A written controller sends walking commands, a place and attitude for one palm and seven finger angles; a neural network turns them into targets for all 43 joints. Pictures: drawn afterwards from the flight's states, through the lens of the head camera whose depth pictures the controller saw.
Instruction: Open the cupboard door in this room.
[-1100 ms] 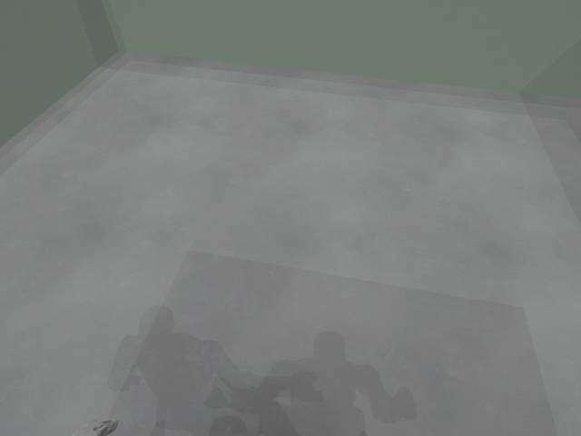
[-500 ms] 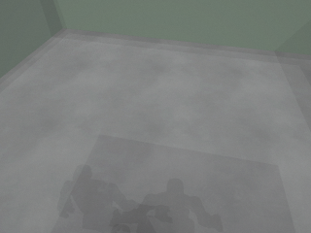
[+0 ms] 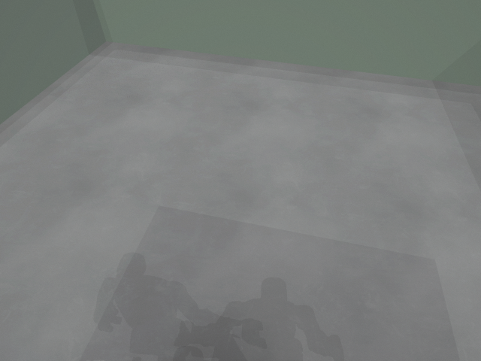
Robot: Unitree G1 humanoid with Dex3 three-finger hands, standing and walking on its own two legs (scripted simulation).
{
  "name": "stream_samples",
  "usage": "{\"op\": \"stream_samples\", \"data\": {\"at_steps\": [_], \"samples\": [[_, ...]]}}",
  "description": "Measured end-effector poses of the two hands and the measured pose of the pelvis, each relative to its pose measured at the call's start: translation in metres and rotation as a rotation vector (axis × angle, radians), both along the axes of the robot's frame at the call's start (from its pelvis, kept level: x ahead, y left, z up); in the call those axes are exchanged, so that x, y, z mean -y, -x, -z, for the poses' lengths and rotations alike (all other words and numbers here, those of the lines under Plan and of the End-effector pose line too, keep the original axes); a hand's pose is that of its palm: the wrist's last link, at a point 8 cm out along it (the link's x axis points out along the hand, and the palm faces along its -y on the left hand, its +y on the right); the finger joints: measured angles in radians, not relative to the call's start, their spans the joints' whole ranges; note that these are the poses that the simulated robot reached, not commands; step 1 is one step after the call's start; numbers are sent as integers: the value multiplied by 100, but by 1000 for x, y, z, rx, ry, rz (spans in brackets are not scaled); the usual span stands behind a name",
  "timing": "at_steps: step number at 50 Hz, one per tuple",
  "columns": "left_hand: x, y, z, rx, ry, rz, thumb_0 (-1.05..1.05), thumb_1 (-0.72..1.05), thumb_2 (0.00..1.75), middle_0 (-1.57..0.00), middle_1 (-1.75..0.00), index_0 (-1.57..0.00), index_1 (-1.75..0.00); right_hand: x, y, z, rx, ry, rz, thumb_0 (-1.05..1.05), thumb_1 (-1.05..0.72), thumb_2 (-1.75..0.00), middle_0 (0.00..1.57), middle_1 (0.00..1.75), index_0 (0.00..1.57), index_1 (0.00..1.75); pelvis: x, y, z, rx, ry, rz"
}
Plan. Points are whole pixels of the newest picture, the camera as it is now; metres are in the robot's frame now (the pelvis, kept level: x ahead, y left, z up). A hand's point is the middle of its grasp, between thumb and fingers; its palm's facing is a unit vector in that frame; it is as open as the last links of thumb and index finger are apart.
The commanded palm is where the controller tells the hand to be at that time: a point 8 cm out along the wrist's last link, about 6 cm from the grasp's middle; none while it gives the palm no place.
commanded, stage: turn or walk to find it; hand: left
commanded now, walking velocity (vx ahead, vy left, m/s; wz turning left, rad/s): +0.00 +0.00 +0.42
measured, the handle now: out of the picture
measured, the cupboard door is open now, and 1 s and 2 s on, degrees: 0 0 0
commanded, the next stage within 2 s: none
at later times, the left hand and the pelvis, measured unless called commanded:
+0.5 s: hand out of the picture +0.01 +0.20 -0.16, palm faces +0.21 -0.93 -0.29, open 7.3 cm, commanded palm none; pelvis -0.04 -0.02 -0.01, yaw +12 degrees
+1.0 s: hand out of the picture -0.16 +0.19 -0.19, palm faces +0.47 -0.85 -0.24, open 7.3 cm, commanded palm none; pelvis -0.07 +0.00 -0.01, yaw +26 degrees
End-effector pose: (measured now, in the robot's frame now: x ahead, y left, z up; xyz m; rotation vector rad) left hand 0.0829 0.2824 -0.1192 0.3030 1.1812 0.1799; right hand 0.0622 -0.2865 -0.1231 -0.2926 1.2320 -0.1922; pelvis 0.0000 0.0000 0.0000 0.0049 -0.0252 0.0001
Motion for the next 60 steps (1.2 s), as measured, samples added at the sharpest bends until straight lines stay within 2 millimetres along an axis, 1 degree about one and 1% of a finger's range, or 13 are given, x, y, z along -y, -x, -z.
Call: {"op": "stream_samples", "data": {"at_steps": [10, 15, 19, 23, 25, 30, 35, 40, 45, 48, 51, 54, 60], "samples": [[12, 45, 32, -61, 84, -83, 0, 91, 90, -20, -30, -21, -30, -50, 11, 19, -48, -71, -30, 0, -91, -89, 20, 30, 20, 30, -14, 8, 14, -13, 4, -59], [16, 61, 29, -70, 86, -136, 0, 91, 90, -20, -30, -20, -30, -65, 21, 20, -69, -105, -51, 0, -91, -89, 20, 30, 20, 30, -10, 17, 10, -26, 6, -100], [24, 70, 18, -38, 76, -178, 0, 91, 90, -20, -29, -20, -30, -60, 25, 22, -86, -119, -74, 0, -91, -89, 21, 30, 21, 30, 0, 24, 6, -37, 13, -140], [36, 81, 11, 9, 48, -216, 0, 91, 90, -20, -30, -20, -30, -41, 21, 32, -81, -130, -98, 0, -91, -89, 21, 30, 21, 30, 16, 31, 11, -41, -1, -182], [43, 93, 8, 19, 32, -235, 0, 91, 90, -20, -30, -20, -30, -31, 16, 35, -75, -128, -112, 0, -91, -89, 21, 30, 21, 30, 23, 35, 12, -29, 1, -207], [58, 127, -1, 1, 28, -301, 0, 91, 90, -20, -30, -20, -30, -13, -3, 25, -59, -110, -160, 1, -91, -89, 20, 30, 20, 30, 31, 38, 4, -14, -25, -261], [67, 157, 2, -25, 51, -364, 0, 91, 90, -20, -30, -20, -30, -11, -21, 17, -57, -82, -224, 0, -91, -89, 20, 30, 20, 30, 33, 41, 1, -16, -35, -319], [71, 196, 14, -70, 87, -442, 0, 90, 90, -20, -30, -21, -30, -35, -45, 12, -48, -64, -318, 1, -91, -89, 20, 30, 20, 30, 25, 48, 3, -25, -27, -371], [62, 242, 37, -131, 126, -532, 0, 90, 90, -20, -30, -21, -30, -79, -71, 11, 32, -56, -427, 1, -91, -89, 20, 30, 20, 30, 8, 59, 15, -29, -1, -424], [55, 261, 41, -174, 130, -566, 0, 91, 90, -20, -30, -20, -30, -101, -75, 4, 73, -70, -468, 0, -91, -89, 20, 30, 20, 30, 4, 65, 14, -19, -9, -431], [49, 264, 36, -162, 130, -593, 0, 91, 90, -20, -29, -20, -30, -115, -71, -2, 80, -80, -494, 0, -91, -89, 20, 30, 20, 30, 2, 69, 8, -12, 3, -456], [43, 259, 28, -115, 120, -607, 0, 91, 90, -20, -29, -20, -30, -121, -66, -2, 69, -96, -511, 0, -91, -89, 20, 30, 20, 30, 3, 72, 4, -10, 9, -480], [43, 237, 14, -22, 83, -617, 0, 91, 90, -20, -29, -20, -30, -111, -55, 8, 22, -122, -519, 0, -91, -89, 21, 30, 21, 30, 12, 72, 2, -14, 6, -531]]}}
